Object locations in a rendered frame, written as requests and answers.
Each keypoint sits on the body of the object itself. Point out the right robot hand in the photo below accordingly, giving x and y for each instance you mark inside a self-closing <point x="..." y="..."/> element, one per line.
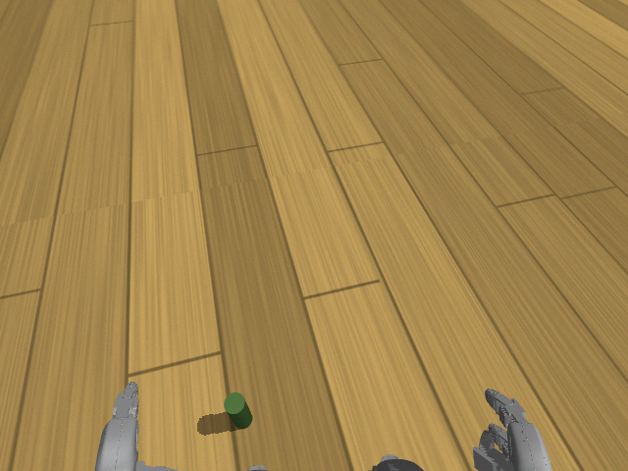
<point x="522" y="446"/>

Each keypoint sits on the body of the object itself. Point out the can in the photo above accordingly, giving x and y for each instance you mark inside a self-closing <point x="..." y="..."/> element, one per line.
<point x="238" y="410"/>

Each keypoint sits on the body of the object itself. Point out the left robot hand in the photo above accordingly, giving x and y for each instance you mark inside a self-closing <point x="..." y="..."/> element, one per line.
<point x="118" y="445"/>

